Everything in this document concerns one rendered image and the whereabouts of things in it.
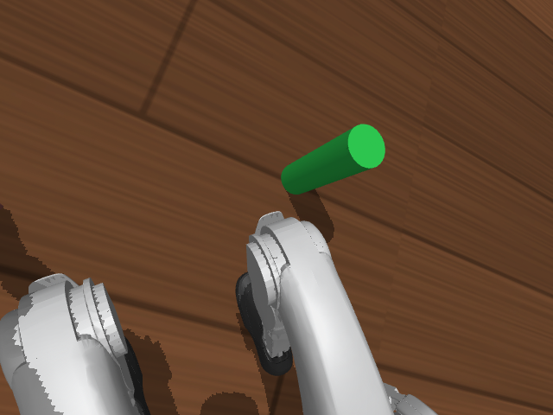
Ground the right robot foot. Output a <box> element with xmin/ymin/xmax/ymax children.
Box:
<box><xmin>236</xmin><ymin>272</ymin><xmax>293</xmax><ymax>376</ymax></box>

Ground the left robot foot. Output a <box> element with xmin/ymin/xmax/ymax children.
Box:
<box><xmin>124</xmin><ymin>337</ymin><xmax>150</xmax><ymax>415</ymax></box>

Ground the right robot hand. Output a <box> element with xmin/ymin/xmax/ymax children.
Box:
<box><xmin>383</xmin><ymin>382</ymin><xmax>438</xmax><ymax>415</ymax></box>

